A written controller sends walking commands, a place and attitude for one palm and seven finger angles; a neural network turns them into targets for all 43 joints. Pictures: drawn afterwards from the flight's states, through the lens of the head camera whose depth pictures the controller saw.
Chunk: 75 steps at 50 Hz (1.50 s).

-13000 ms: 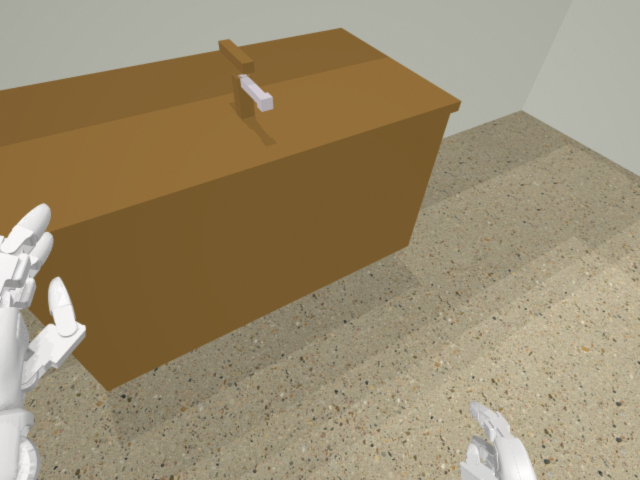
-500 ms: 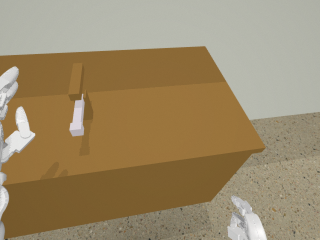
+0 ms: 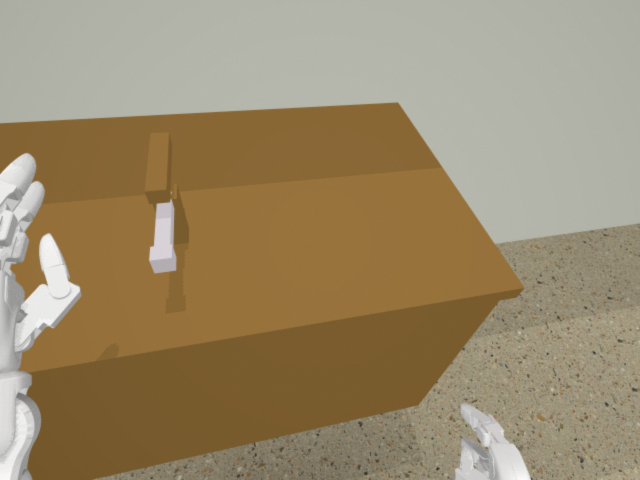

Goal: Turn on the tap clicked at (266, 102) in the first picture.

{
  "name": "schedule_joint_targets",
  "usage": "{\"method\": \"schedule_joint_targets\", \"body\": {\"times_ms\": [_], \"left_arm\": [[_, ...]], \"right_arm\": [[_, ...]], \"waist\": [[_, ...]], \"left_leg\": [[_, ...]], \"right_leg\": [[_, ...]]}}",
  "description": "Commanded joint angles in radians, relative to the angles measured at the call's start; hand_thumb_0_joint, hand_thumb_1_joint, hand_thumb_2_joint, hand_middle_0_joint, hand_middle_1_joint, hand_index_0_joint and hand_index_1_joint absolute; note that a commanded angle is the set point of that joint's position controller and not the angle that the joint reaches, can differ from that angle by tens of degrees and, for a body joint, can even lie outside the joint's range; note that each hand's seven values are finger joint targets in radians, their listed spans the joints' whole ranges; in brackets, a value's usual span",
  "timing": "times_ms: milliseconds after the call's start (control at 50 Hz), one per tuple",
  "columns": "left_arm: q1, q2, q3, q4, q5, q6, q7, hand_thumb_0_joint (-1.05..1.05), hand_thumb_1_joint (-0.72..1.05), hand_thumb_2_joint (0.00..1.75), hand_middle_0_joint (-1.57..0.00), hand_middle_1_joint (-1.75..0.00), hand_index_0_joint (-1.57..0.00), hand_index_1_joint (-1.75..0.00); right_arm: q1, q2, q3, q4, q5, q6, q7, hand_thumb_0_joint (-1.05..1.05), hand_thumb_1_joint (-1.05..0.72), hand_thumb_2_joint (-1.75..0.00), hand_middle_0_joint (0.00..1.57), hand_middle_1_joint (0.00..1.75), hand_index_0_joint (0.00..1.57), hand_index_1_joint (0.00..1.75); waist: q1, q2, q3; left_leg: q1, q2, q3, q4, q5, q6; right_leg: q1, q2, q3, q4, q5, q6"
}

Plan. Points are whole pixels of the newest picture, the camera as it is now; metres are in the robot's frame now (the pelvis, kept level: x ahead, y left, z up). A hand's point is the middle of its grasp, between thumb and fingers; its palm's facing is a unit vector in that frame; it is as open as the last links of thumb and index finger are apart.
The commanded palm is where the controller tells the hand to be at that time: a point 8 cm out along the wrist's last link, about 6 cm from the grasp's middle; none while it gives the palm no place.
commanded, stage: shuffle to correct the standing spot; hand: left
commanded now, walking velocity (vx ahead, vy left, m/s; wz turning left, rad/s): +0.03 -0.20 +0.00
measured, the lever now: (163, 258) +0.35 +0.26 +0.05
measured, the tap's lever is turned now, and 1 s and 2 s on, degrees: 0 0 0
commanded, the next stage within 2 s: come to a stop and stand still in 0.14 s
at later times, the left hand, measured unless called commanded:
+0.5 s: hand (167, 290) +0.24 +0.19 +0.16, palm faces +0.34 -0.84 -0.42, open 7.4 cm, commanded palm +0.19 +0.23 +0.18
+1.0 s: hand (105, 315) +0.22 +0.25 +0.13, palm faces +0.22 -0.87 -0.44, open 7.4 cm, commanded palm +0.17 +0.30 +0.18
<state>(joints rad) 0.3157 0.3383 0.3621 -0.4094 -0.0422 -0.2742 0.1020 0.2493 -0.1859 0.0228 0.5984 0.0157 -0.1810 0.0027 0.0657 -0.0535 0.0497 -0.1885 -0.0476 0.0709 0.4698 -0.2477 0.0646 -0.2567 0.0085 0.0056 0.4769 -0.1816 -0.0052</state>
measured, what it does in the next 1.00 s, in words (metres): stands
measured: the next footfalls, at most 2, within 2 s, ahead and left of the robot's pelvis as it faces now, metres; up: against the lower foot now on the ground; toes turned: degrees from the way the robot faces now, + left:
none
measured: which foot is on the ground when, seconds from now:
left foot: down 0.00-1.00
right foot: down 0.00-1.00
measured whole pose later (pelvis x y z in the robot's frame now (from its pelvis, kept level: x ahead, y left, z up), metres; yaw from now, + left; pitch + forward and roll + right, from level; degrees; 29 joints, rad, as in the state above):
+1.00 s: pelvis +0.00 +0.03 +0.00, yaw -2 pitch -2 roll +0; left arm 0.48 0.38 0.30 -0.42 -0.02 -0.23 0.04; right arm 0.23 -0.18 0.03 0.56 0.03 -0.11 0.03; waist 0.01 -0.03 0.08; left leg -0.19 -0.08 0.09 0.46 -0.24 0.10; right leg -0.27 -0.01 0.06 0.48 -0.18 0.02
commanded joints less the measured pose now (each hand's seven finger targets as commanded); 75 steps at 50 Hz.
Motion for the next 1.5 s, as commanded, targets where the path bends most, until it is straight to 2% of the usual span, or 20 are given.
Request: {"method": "schedule_joint_targets", "body": {"times_ms": [0,180,360,460,640,660,680,700,780,840,880,920,960,980,1000,1040,1120,1200,1320,1480], "left_arm": [[-0.112,0.144,0.026,-0.148,0.010,-0.033,-0.009,0.00,0.90,0.90,-0.20,-0.30,-0.20,-0.30],[-0.038,0.236,0.134,-0.327,-0.018,-0.019,-0.024,0.00,0.90,0.90,-0.20,-0.30,-0.20,-0.30],[0.125,0.206,0.129,-0.264,-0.029,-0.008,0.016,0.00,0.90,0.90,-0.20,-0.30,-0.20,-0.30],[0.122,0.215,0.131,-0.233,-0.024,-0.008,0.030,0.00,0.90,0.90,-0.20,-0.30,-0.20,-0.30],[0.121,0.213,0.106,-0.255,-0.017,-0.003,0.032,0.00,0.90,0.90,-0.20,-0.30,-0.20,-0.30],[-0.907,0.993,0.667,-0.526,0.115,-0.101,0.033,0.00,0.90,0.90,-0.20,-0.30,-0.20,-0.30],[-0.606,0.618,0.431,-0.117,0.020,-0.069,0.017,0.00,0.90,0.90,-0.20,-0.30,-0.20,-0.30],[-0.386,0.403,0.287,-0.138,0.008,-0.063,0.002,0.00,0.90,0.90,-0.20,-0.30,-0.20,-0.30],[0.107,0.115,0.046,-0.070,-0.028,-0.033,-0.046,0.00,0.90,0.90,-0.20,-0.30,-0.20,-0.30],[0.127,0.140,0.020,-0.211,-0.011,-0.013,-0.043,0.00,0.90,0.90,-0.20,-0.30,-0.20,-0.30],[0.113,0.257,0.144,-0.208,0.004,-0.004,-0.017,0.00,0.90,0.90,-0.20,-0.30,-0.20,-0.30],[0.058,0.274,0.181,-0.208,0.004,-0.017,-0.014,0.00,0.90,0.90,-0.20,-0.30,-0.20,-0.30],[-0.034,0.287,0.204,-0.243,0.007,-0.036,-0.014,0.00,0.90,0.90,-0.20,-0.30,-0.20,-0.30],[-0.118,0.345,0.238,-0.310,0.017,-0.043,-0.010,0.00,0.90,0.90,-0.20,-0.30,-0.20,-0.30],[-0.139,0.293,0.194,-0.286,0.017,-0.048,-0.016,0.00,0.90,0.90,-0.20,-0.30,-0.20,-0.30],[-0.170,0.274,0.154,-0.293,0.022,-0.052,-0.020,0.00,0.90,0.90,-0.20,-0.30,-0.20,-0.30],[-0.178,0.175,0.048,-0.285,0.027,-0.049,-0.020,0.00,0.90,0.90,-0.20,-0.30,-0.20,-0.30],[-0.073,0.118,0.015,-0.161,0.033,-0.032,-0.018,0.00,0.90,0.90,-0.20,-0.30,-0.20,-0.30],[-0.026,0.198,0.107,-0.156,0.015,-0.024,-0.013,0.00,0.90,0.90,-0.20,-0.30,-0.20,-0.30],[-0.028,0.225,0.104,-0.351,0.007,-0.035,-0.009,0.00,0.90,0.90,-0.20,-0.30,-0.20,-0.30]], "right_arm": [[-0.101,-0.136,-0.062,-0.160,0.003,-0.036,-0.002,0.00,-0.90,-0.90,0.20,0.30,0.20,0.30],[-0.125,-0.124,-0.070,-0.211,-0.003,-0.014,0.001,0.00,-0.90,-0.90,0.20,0.30,0.20,0.30],[-0.114,-0.126,-0.063,-0.189,-0.004,-0.001,-0.019,0.00,-0.90,-0.90,0.20,0.30,0.20,0.30],[-0.131,-0.133,-0.063,-0.188,0.004,0.022,-0.034,0.00,-0.90,-0.90,0.20,0.30,0.20,0.30],[-0.130,-0.149,-0.074,-0.183,0.001,0.020,-0.042,0.00,-0.90,-0.90,0.20,0.30,0.20,0.30],[0.023,-0.148,-0.079,-0.137,-0.025,-0.025,-0.040,0.00,-0.90,-0.90,0.20,0.30,0.20,0.30],[-0.098,-0.110,-0.071,-0.065,0.017,-0.005,-0.036,0.00,-0.90,-0.90,0.20,0.30,0.20,0.30],[-0.120,-0.120,-0.074,-0.114,-0.004,0.000,-0.017,0.00,-0.90,-0.90,0.20,0.30,0.20,0.30],[-0.080,-0.142,-0.085,-0.144,0.021,-0.002,0.040,0.00,-0.90,-0.90,0.20,0.30,0.20,0.30],[-0.116,-0.143,-0.073,-0.182,0.024,0.007,0.046,0.00,-0.90,-0.90,0.20,0.30,0.20,0.30],[-0.145,-0.150,-0.064,-0.190,0.024,0.012,0.029,0.00,-0.90,-0.90,0.20,0.30,0.20,0.30],[-0.148,-0.142,-0.055,-0.216,0.019,0.015,0.007,0.00,-0.90,-0.90,0.20,0.30,0.20,0.30],[-0.148,-0.137,-0.047,-0.220,0.014,0.010,-0.009,0.00,-0.90,-0.90,0.20,0.30,0.20,0.30],[-0.159,-0.141,-0.043,-0.219,0.011,0.008,-0.013,0.00,-0.90,-0.90,0.20,0.30,0.20,0.30],[-0.151,-0.132,-0.041,-0.218,0.003,0.005,-0.015,0.00,-0.90,-0.90,0.20,0.30,0.20,0.30],[-0.133,-0.133,-0.039,-0.213,0.000,-0.017,-0.007,0.00,-0.90,-0.90,0.20,0.30,0.20,0.30],[-0.103,-0.139,-0.044,-0.180,0.000,-0.040,0.009,0.00,-0.90,-0.90,0.20,0.30,0.20,0.30],[-0.090,-0.139,-0.047,-0.165,-0.003,-0.015,0.017,0.00,-0.90,-0.90,0.20,0.30,0.20,0.30],[-0.121,-0.137,-0.049,-0.199,0.001,0.035,0.001,0.00,-0.90,-0.90,0.20,0.30,0.20,0.30],[-0.146,-0.128,-0.043,-0.207,-0.002,0.018,-0.012,0.00,-0.90,-0.90,0.20,0.30,0.20,0.30]], "waist": [[-0.037,0.142,-0.050],[-0.035,0.162,-0.161],[-0.048,0.055,-0.206],[-0.041,-0.047,-0.180],[-0.038,0.019,-0.208],[-0.038,-0.090,-0.040],[-0.041,0.185,-0.129],[-0.047,0.192,-0.150],[-0.017,0.153,-0.275],[-0.019,0.081,-0.174],[-0.016,0.027,-0.134],[-0.020,-0.026,-0.097],[-0.027,0.049,-0.079],[-0.027,0.153,-0.087],[-0.026,0.222,-0.086],[-0.025,0.303,-0.096],[-0.035,0.198,-0.115],[-0.034,0.182,-0.072],[-0.033,0.048,-0.120],[-0.038,0.201,-0.207]], "left_leg": [[-0.122,0.242,-0.203,-0.233,-0.080,-0.057],[-0.008,0.196,-0.114,-0.052,0.248,-0.054],[-0.040,0.061,-0.070,0.070,0.059,-0.052],[-0.098,0.046,-0.086,0.070,0.037,-0.045],[0.016,0.078,-0.105,-0.031,0.198,-0.037],[-0.087,0.043,0.005,0.084,0.142,-0.051],[-0.045,0.117,-0.086,-0.018,0.155,-0.045],[0.007,0.095,-0.087,-0.008,0.174,-0.057],[0.084,0.112,-0.082,-0.056,0.230,-0.033],[-0.010,0.161,-0.126,-0.136,0.175,-0.029],[-0.056,0.171,-0.141,-0.194,0.051,-0.031],[-0.135,0.189,-0.180,-0.232,-0.065,-0.027],[-0.183,0.197,-0.192,-0.258,-0.149,-0.021],[-0.183,0.204,-0.198,-0.276,-0.155,-0.018],[-0.193,0.212,-0.203,-0.279,-0.167,-0.019],[-0.162,0.202,-0.175,-0.245,-0.137,-0.025],[-0.008,0.178,-0.167,-0.182,0.044,-0.080],[-0.006,0.189,-0.191,-0.223,0.067,-0.105],[-0.021,0.155,-0.144,-0.139,0.263,-0.135],[0.045,0.135,-0.114,-0.093,0.373,-0.112]], "right_leg": [[0.066,0.005,0.000,0.028,-0.032,0.006],[0.104,0.000,0.018,-0.025,0.176,-0.015],[0.150,-0.140,0.234,-0.174,0.277,-0.020],[0.187,-0.187,0.238,-0.196,0.289,0.011],[0.172,-0.116,0.137,-0.153,0.232,0.003],[0.002,-0.079,0.159,-0.277,0.241,0.146],[0.047,-0.197,0.115,-0.119,0.179,-0.063],[0.088,-0.122,0.163,-0.089,0.258,-0.059],[0.157,-0.098,0.115,-0.048,0.269,-0.003],[0.126,-0.049,0.040,-0.024,0.109,-0.007],[0.112,-0.025,0.014,-0.004,0.027,0.000],[0.132,-0.024,-0.007,0.020,-0.008,0.005],[0.161,-0.022,0.003,0.050,-0.003,0.007],[0.172,-0.012,-0.003,0.091,0.009,0.010],[0.175,-0.017,-0.011,0.100,0.005,0.006],[0.180,-0.026,-0.008,0.082,0.011,-0.003],[0.097,-0.025,-0.001,0.019,0.027,-0.017],[0.031,-0.015,-0.011,0.041,-0.044,-0.011],[0.119,-0.038,-0.004,-0.039,0.124,-0.020],[0.156,-0.047,0.014,-0.023,0.228,-0.026]]}}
